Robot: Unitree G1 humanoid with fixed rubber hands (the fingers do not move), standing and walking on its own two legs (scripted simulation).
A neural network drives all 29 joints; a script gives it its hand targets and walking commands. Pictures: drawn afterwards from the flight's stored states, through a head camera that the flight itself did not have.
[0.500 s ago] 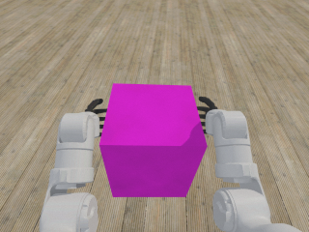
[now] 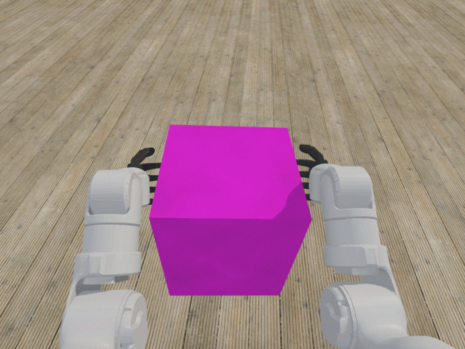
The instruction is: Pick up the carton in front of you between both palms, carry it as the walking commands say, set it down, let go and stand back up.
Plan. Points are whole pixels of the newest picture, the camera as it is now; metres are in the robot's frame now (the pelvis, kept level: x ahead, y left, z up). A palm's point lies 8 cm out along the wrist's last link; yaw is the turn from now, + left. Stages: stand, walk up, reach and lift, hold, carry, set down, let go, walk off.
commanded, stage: carry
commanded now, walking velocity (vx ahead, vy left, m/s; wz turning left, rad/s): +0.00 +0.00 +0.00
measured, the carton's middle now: (227, 213) +0.34 +0.00 +0.05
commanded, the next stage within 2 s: none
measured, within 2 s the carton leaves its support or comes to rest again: neither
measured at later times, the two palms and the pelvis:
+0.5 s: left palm (137, 184) +0.34 +0.15 +0.13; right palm (318, 180) +0.35 -0.15 +0.13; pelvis +0.00 +0.00 +0.00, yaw +0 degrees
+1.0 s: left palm (110, 150) +0.45 +0.22 +0.11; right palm (265, 144) +0.46 -0.08 +0.11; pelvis +0.10 +0.05 +0.00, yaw +1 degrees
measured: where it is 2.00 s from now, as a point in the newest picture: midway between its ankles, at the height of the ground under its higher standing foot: (210, 259)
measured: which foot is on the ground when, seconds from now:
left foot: down 0.00-0.62, up 0.64-0.88, down 0.90-1.00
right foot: down 0.00-0.92, up 0.94-1.00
